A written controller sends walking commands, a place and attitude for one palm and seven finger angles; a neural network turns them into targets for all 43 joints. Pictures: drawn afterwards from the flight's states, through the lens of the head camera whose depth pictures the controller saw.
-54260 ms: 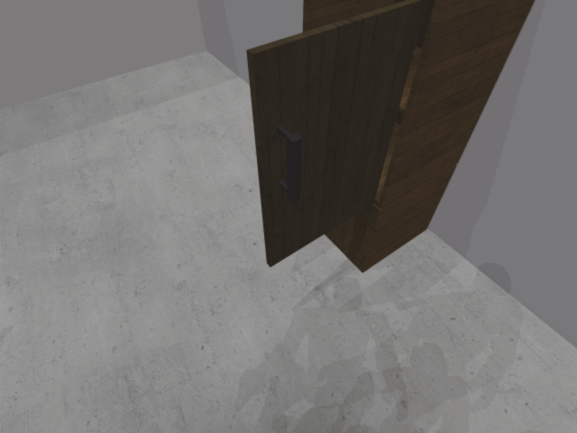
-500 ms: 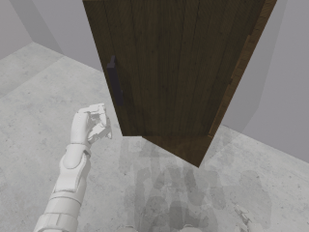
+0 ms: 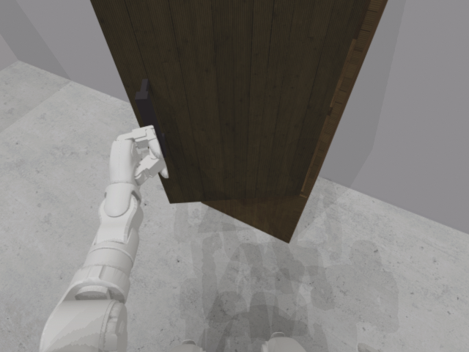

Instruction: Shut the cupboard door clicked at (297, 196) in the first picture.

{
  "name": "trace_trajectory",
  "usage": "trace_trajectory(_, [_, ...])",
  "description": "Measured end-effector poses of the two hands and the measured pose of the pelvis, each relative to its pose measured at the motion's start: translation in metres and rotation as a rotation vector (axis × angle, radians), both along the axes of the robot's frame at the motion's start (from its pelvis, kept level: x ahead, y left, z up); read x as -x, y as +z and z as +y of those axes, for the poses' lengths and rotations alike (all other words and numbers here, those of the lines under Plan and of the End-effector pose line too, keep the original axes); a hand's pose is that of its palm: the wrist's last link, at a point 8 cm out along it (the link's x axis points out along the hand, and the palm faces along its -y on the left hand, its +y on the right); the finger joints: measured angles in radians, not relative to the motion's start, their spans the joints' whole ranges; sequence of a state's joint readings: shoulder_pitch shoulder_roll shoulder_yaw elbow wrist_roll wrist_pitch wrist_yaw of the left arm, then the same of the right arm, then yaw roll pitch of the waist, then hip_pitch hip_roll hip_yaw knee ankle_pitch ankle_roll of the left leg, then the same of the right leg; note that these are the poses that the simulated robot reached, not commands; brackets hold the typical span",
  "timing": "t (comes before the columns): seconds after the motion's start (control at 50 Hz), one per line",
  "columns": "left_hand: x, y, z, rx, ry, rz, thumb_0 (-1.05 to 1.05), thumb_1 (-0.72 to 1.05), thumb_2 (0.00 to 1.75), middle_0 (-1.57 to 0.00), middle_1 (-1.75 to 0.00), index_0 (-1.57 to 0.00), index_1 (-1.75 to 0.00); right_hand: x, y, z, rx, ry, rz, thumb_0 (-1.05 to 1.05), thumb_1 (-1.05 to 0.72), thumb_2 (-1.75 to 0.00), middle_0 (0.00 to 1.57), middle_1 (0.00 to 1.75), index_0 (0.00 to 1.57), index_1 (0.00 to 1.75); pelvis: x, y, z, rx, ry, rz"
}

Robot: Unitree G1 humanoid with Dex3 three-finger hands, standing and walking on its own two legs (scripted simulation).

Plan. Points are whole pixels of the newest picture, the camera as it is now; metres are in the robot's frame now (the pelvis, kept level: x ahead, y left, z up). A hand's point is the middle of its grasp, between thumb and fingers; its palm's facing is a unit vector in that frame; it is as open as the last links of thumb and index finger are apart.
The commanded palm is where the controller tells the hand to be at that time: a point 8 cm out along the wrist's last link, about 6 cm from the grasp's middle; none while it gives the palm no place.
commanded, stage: bring the fist close to the handle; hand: left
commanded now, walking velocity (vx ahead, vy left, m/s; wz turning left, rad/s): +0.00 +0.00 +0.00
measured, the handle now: (153, 120) +0.53 +0.15 +0.08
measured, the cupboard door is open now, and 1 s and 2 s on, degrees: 32 25 12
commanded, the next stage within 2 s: push the door shut along its arc in 0.20 s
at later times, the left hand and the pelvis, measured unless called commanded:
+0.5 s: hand (160, 156) +0.43 +0.13 +0.08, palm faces +0.00 -1.00 -0.02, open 3.1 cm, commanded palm +0.42 +0.18 +0.08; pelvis +0.00 +0.01 +0.00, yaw +1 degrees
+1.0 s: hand (169, 128) +0.50 +0.12 +0.08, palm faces -0.13 -0.99 -0.03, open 3.1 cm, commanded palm +0.49 +0.17 +0.08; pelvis -0.01 +0.01 -0.02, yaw +0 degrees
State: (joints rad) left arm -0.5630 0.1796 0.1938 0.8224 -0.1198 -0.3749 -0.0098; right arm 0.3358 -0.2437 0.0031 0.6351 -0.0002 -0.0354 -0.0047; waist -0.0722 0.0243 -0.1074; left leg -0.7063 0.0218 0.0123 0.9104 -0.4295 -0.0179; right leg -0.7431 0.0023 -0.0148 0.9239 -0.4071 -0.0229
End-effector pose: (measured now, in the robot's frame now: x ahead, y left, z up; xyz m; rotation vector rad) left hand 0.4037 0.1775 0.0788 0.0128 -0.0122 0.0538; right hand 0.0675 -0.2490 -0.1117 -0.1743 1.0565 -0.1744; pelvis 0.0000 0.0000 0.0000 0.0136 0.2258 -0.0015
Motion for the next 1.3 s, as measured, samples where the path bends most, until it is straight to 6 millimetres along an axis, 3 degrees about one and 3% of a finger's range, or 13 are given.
trace_trajectory(0.14, [0.005,-0.002,0.009,-0.001,0.009,-0.017,0.02,0.9,0.9,-1.3,-1.5,-1.3,-1.5,0.011,0.0,-0.004,0.014,-0.014,0.034,0.01,-0.91,-0.89,0.2,0.3,0.2,0.3,0.002,0.001,0.0,0.004,0.001,-0.001])
trace_trajectory(0.28, [0.003,-0.001,0.016,0.005,-0.001,-0.013,0.02,0.9,0.9,-1.3,-1.5,-1.3,-1.5,0.005,0.002,-0.003,0.029,-0.007,0.021,0.01,-0.91,-0.89,0.2,0.3,0.2,0.3,0.004,0.0,0.003,0.009,0.008,0.001])
trace_trajectory(0.44, [-0.001,0.002,0.006,-0.002,-0.043,-0.021,0.02,0.9,0.9,-1.3,-1.5,-1.3,-1.5,-0.009,0.003,0.005,0.018,0.016,-0.017,0.01,-0.91,-0.89,0.2,0.3,0.2,0.3,0.004,-0.001,0.008,0.012,0.012,0.002])
trace_trajectory(0.56, [-0.018,0.004,0.001,-0.017,-0.074,-0.005,0.02,0.9,0.9,-1.3,-1.5,-1.3,-1.5,-0.008,0.0,0.01,0.018,0.013,-0.019,0.01,-0.91,-0.89,0.2,0.3,0.2,0.3,0.007,-0.005,0.009,0.014,0.016,0.013])
trace_trajectory(0.66, [-0.036,0.008,0.0,-0.013,-0.095,-0.007,0.02,0.9,0.91,-1.3,-1.5,-1.3,-1.5,0.006,-0.005,0.009,0.018,-0.002,0.018,0.01,-0.91,-0.89,0.2,0.3,0.2,0.3,0.007,-0.008,0.01,0.014,0.012,0.035])
trace_trajectory(1.0, [-0.08,0.006,-0.004,-0.018,-0.18,0.026,0.01,0.9,0.9,-1.31,-1.5,-1.31,-1.5,0.082,-0.014,-0.007,0.058,-0.086,0.217,0.01,-0.91,-0.89,0.2,0.3,0.2,0.3,0.012,-0.02,0.009,0.023,0.012,0.105])
trace_trajectory(1.3, [-0.128,0.004,-0.012,-0.011,-0.251,0.054,0.02,0.9,0.9,-1.3,-1.5,-1.31,-1.5,0.109,-0.017,0.0,0.073,-0.126,0.281,0.0,-0.91,-0.89,0.2,0.3,0.2,0.3,0.013,-0.033,0.011,0.041,0.006,0.182])
